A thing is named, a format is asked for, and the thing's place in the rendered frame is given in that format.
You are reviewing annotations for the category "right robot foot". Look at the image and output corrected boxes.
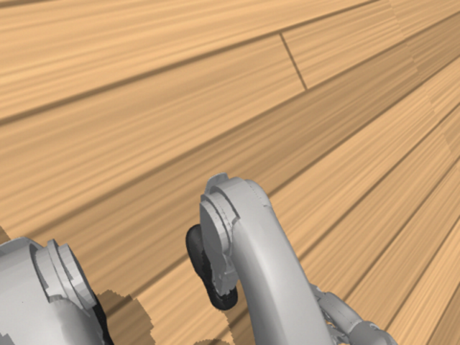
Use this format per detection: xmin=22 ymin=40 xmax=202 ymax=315
xmin=185 ymin=224 xmax=238 ymax=311

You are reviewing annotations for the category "left robot foot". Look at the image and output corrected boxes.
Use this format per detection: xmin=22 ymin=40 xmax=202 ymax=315
xmin=92 ymin=292 xmax=114 ymax=345

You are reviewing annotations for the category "right robot arm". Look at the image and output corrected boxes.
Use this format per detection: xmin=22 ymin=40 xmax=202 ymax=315
xmin=349 ymin=321 xmax=398 ymax=345

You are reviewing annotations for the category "right robot hand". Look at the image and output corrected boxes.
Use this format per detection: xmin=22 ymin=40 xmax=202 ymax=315
xmin=310 ymin=283 xmax=364 ymax=345

